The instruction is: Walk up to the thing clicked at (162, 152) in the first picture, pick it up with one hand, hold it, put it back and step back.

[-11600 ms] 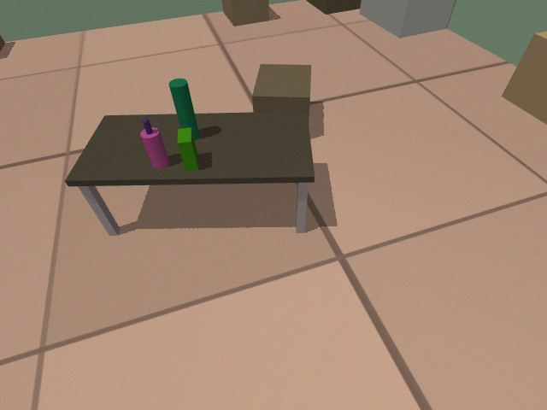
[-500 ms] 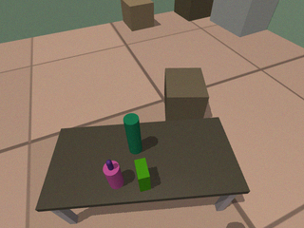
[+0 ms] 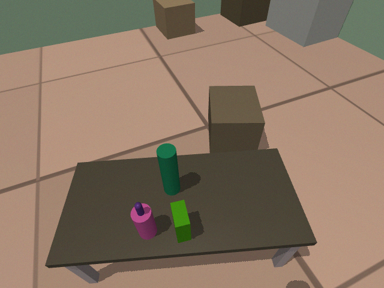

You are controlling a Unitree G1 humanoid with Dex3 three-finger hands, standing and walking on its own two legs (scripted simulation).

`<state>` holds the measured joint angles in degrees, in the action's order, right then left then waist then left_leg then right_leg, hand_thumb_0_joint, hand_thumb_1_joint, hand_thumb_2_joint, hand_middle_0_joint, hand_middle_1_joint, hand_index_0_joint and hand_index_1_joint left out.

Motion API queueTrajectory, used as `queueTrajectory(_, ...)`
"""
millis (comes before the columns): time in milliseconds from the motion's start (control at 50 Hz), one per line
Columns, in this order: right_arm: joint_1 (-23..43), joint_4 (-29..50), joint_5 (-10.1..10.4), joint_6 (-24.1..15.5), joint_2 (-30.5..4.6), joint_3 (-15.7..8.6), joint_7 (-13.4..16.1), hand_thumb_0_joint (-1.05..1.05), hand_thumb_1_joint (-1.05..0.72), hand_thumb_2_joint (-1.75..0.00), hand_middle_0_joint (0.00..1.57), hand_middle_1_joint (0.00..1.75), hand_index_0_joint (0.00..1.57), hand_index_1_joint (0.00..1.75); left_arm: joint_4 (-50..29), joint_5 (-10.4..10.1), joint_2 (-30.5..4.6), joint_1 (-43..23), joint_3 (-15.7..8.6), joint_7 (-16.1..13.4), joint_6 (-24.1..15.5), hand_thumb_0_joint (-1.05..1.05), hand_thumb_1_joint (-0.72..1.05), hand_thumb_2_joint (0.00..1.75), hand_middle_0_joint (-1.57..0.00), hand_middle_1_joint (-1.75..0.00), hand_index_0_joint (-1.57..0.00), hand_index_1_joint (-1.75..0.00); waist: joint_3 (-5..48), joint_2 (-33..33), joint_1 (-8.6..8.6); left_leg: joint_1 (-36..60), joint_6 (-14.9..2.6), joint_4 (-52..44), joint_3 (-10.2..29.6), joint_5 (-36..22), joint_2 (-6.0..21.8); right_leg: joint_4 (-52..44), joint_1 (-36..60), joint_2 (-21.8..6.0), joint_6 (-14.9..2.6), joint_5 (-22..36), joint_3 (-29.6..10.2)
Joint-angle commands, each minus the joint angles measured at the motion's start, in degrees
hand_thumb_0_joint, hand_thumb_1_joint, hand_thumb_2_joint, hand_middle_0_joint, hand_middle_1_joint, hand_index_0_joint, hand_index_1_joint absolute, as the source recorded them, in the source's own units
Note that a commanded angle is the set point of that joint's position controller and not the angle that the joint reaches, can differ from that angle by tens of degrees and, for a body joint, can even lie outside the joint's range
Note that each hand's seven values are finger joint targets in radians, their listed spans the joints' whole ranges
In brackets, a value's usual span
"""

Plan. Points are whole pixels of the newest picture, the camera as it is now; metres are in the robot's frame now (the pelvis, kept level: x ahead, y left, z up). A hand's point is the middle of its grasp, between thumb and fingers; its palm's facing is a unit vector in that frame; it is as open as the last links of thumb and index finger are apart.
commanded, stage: stand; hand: left
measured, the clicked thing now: (143, 218) +0.42 +0.20 -0.30
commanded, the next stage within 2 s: go down in 0.18 s
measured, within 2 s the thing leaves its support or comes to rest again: neither
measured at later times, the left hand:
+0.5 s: hand out of the picture +0.15 +0.25 -0.16, palm faces +0.06 -0.94 -0.34, open 10.5 cm
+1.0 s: hand out of the picture +0.15 +0.27 -0.15, palm faces +0.04 -0.95 -0.32, open 17.0 cm
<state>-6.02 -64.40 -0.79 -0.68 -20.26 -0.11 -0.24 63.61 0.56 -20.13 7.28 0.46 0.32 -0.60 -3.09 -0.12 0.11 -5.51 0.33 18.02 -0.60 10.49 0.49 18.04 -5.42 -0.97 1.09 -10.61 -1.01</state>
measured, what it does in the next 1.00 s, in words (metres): stands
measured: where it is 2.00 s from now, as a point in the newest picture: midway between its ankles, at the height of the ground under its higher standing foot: outside the picture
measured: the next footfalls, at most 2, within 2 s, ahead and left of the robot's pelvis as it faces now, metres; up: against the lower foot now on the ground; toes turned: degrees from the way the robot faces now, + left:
none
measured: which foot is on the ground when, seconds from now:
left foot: down 0.00-1.00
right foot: down 0.00-1.00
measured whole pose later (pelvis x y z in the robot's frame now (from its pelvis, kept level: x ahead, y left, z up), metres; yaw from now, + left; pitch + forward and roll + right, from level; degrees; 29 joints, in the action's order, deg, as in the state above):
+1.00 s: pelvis +0.01 +0.01 -0.04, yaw +1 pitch +9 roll -2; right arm -12.7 -35.0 1.1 -7.2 -14.7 -0.1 5.8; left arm 24.9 3.1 -20.8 12.6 -9.8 6.8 22.2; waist 4.6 -0.8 1.1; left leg -31.1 0.1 45.8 1.5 23.9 0.8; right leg 42.9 -28.9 -0.5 1.3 -23.0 0.8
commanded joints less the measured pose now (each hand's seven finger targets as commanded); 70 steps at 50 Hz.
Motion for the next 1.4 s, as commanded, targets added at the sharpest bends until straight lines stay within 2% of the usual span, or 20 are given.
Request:
queueTrajectory(0,1.6,3.3,0.3,-1.1,-12.3,-2.4,0.6,0.0,-0.9,-0.9,0.2,0.3,0.2,0.3,-3.0,0.0,-12.4,-1.3,-2.5,-0.9,-1.1,0.0,0.9,0.9,-0.2,-0.3,-0.2,-0.3,4.5,0.2,-0.11,1.6,-1.52,-2.3,5.1,-8.8,7.3,-2.1,-0.2,-6.5,-2.16,9.2,-4.4)
queueTrajectory(240,2.1,3.4,0.3,-1.0,-12.3,-2.3,0.7,0.0,-0.9,-0.9,0.2,0.3,0.2,0.3,-2.9,0.1,-12.4,-1.3,-2.5,-1.0,-1.0,0.0,0.9,0.9,-0.2,-0.3,-0.2,-0.3,4.7,0.1,-0.28,1.7,-1.41,-2.4,5.3,-9.3,7.3,-1.8,-0.6,-6.4,-2.1,8.9,-4.1)
queueTrajectory(260,1.8,3.4,0.4,-1.0,-12.3,-2.2,0.6,0.0,-0.98,-0.95,0.2,0.3,0.2,0.3,-2.9,0.0,-12.2,-1.2,-2.4,-0.9,-1.0,0.0,0.82,0.82,-0.12,-0.22,-0.12,-0.22,4.5,0.1,-0.27,1.5,-1.42,-2.4,5.2,-8.9,7.2,-2.2,-0.8,-6.4,-2.04,8.4,-4.2)
queueTrajectory(280,0.6,19.7,4.3,-4.0,-2.6,0.6,1.8,0.0,-1.01,-0.93,0.2,0.3,0.2,0.3,-23.0,-2.7,-3.2,-21.3,-3.1,-1.9,-6.6,0.0,0.74,0.74,-0.04,-0.14,-0.04,-0.14,0.1,0.7,6.63,-7.6,-1.13,2.4,-1.7,-0.2,-0.4,2.0,-13.9,1.0,-1.1,3.6,1.2)
queueTrajectory(300,-2.3,16.5,4.2,-4.1,-4.3,0.1,2.4,0.0,-1.02,-0.93,0.2,0.3,0.2,0.3,-20.0,-2.7,-6.5,-29.2,-4.3,-2.4,-6.4,0.0,0.66,0.66,0.0,-0.06,-0.01,-0.06,3.2,1.7,4.86,-6.8,-1.2,3.2,-1.6,0.7,-0.7,2.4,-10.5,0.9,-0.9,2.1,1.7)
queueTrajectory(320,-5.0,16.4,4.4,-3.4,-6.4,-1.3,3.0,0.0,-1.01,-0.93,0.2,0.3,0.2,0.3,-10.9,-1.4,-12.4,-17.3,-7.9,-2.7,-4.4,0.0,0.58,0.58,0.0,-0.03,-0.01,-0.02,3.5,-0.2,2.79,-7.8,-0.89,3.8,-1.8,0.9,-0.6,3.4,-10.1,1.2,-1.59,0.6,2.1)
queueTrajectory(340,-5.9,17.0,3.9,-3.0,-6.4,-2.0,3.1,0.0,-0.99,-0.93,0.2,0.3,0.2,0.3,-5.9,-0.4,-13.2,-14.3,-9.3,-2.1,-3.1,0.0,0.5,0.5,-0.01,-0.04,-0.02,-0.03,4.9,1.2,2.26,-9.7,-0.99,6.3,-1.6,0.5,-0.9,4.8,-11.4,1.4,-1.8,0.2,2.0)
queueTrajectory(360,-6.3,18.8,3.7,-3.3,-6.2,-2.4,3.3,0.0,-0.98,-0.92,0.2,0.3,0.2,0.3,-8.5,0.5,-15.5,-19.6,-10.4,-1.4,-2.8,0.0,0.42,0.42,-0.01,-0.03,-0.01,-0.02,7.4,1.7,1.96,-10.3,-1.01,7.9,-1.2,-0.8,-0.6,6.8,-11.7,1.5,-1.79,1.6,2.2)
queueTrajectory(380,-6.8,20.5,3.0,-3.7,-6.5,-3.4,3.5,0.0,-0.99,-0.92,0.2,0.3,0.2,0.3,-9.9,1.6,-16.6,-19.1,-11.7,-0.9,-3.1,0.0,0.34,0.34,-0.01,-0.03,-0.01,-0.02,13.3,-0.2,0.95,-8.9,-0.82,9.2,-1.2,-2.3,-0.7,8.5,-10.1,1.2,-1.88,3.4,1.9)
queueTrajectory(440,-8.6,24.0,2.2,-4.3,-5.3,-4.7,3.3,0.0,-0.95,-0.91,0.2,0.3,0.2,0.3,-10.8,3.5,-15.0,-4.8,-14.6,0.3,0.9,0.0,0.16,0.18,-0.02,-0.04,-0.03,-0.02,19.6,-3.0,-2.29,-9.9,-0.52,10.8,-1.4,-8.9,-2.0,10.0,-5.6,0.7,-2.11,9.3,1.5)
queueTrajectory(480,-6.7,26.6,2.6,-4.8,-4.6,-4.4,3.6,0.0,-0.94,-0.91,0.2,0.3,0.2,0.3,-16.2,3.6,-15.4,-4.6,-15.2,0.6,4.2,0.0,0.04,0.13,-0.02,-0.03,-0.04,-0.01,18.2,-4.0,-2.37,-10.5,-0.4,10.5,-1.1,-9.5,-2.1,9.2,-5.4,0.8,-2.04,9.5,1.8)
queueTrajectory(540,-4.9,30.0,2.9,-4.8,-4.0,-3.9,3.8,0.0,-0.92,-0.9,0.2,0.3,0.2,0.3,-19.4,3.1,-11.0,-3.6,-12.7,2.1,10.2,0.0,-0.12,0.1,-0.04,-0.03,-0.05,-0.02,12.9,-0.5,-0.49,-11.6,-0.59,10.7,-0.5,-7.5,-1.4,8.9,-9.5,1.6,-1.92,6.6,2.7)
queueTrajectory(600,-4.9,32.1,3.1,-5.3,-3.8,-3.4,4.0,0.0,-0.89,-0.89,0.2,0.3,0.2,0.3,-24.3,2.7,-10.8,-3.8,-12.3,2.9,14.6,0.0,-0.29,0.09,-0.05,-0.04,-0.05,-0.04,11.5,-0.9,-0.26,-12.7,-0.53,11.3,-0.4,-4.5,-0.9,9.9,-12.2,1.9,-2.04,2.7,3.3)
queueTrajectory(680,-6.5,33.3,2.9,-6.2,-3.1,-2.9,4.4,0.0,-0.86,-0.89,0.2,0.3,0.2,0.3,-27.6,2.9,-11.9,-2.5,-13.9,3.8,17.5,0.0,-0.5,0.06,-0.06,-0.05,-0.06,-0.05,13.6,-0.1,0.96,-13.6,-0.78,14.3,0.1,-5.9,-0.6,12.9,-13.7,1.9,-1.68,4.3,3.2)
queueTrajectory(740,-7.1,33.8,2.6,-7.2,-3.5,-3.5,5.0,0.0,-0.86,-0.89,0.2,0.3,0.2,0.3,-37.0,3.1,-13.2,-6.8,-14.1,4.5,17.4,0.0,-0.52,0.06,-0.07,-0.06,-0.06,-0.06,15.8,-2.7,1.62,-13.4,-0.63,16.5,0.2,-6.8,-0.5,15.3,-15.5,1.8,-1.57,5.5,2.7)
queueTrajectory(1000,-6.1,37.8,2.1,-9.6,-3.0,-3.2,7.3,0.0,-0.85,-0.89,0.2,0.3,0.2,0.3,-51.0,2.2,-12.6,6.0,-14.7,6.1,23.8,0.0,-0.48,0.06,-0.07,-0.05,-0.06,-0.06,17.9,-4.9,1.51,-20.0,-0.22,24.3,2.5,-7.7,0.5,23.6,-22.6,2.4,-1.75,2.7,4.1)
queueTrajectory(1040,-6.2,38.6,2.1,-10.0,-2.7,-3.4,7.6,0.0,-0.86,-0.89,0.2,0.3,0.2,0.3,-54.6,1.9,-13.9,7.2,-16.2,6.0,24.7,0.0,-0.47,0.07,-0.06,-0.04,-0.05,-0.05,20.4,-5.1,0.86,-20.5,-0.51,26.3,2.5,-9.0,0.3,24.7,-23.1,2.1,-1.62,3.6,3.9)
queueTrajectory(1080,-6.4,39.3,2.1,-10.3,-2.5,-3.2,8.0,0.0,-0.86,-0.89,0.2,0.3,0.2,0.3,-55.5,1.6,-12.7,8.7,-15.4,6.2,25.8,0.0,-0.49,0.07,-0.06,-0.05,-0.06,-0.06,19.7,-3.4,1.51,-22.2,-0.73,27.8,2.3,-8.4,0.0,25.5,-24.1,2.0,-1.29,4.3,3.9)
queueTrajectory(1220,-6.7,40.8,2.2,-11.6,-2.0,-3.1,9.2,0.0,-0.86,-0.89,0.2,0.3,0.2,0.3,-61.9,0.8,-14.4,11.4,-17.6,6.4,28.0,0.0,-0.49,0.07,-0.07,-0.05,-0.06,-0.06,20.3,-4.0,1.11,-25.3,-0.81,30.5,2.5,-4.5,-0.3,27.7,-26.5,1.9,-1.17,1.8,3.9)
queueTrajectory(1380,-7.4,41.3,2.2,-12.8,-1.9,-3.1,10.0,0.0,-0.87,-0.89,0.2,0.3,0.2,0.3,-65.6,0.3,-15.1,14.1,-18.8,6.9,29.8,0.0,-0.46,0.07,-0.06,-0.04,-0.05,-0.05,20.9,-4.4,1.03,-26.4,-0.91,32.4,3.1,-6.6,-0.3,29.4,-27.8,2.1,-1.22,2.5,4.3)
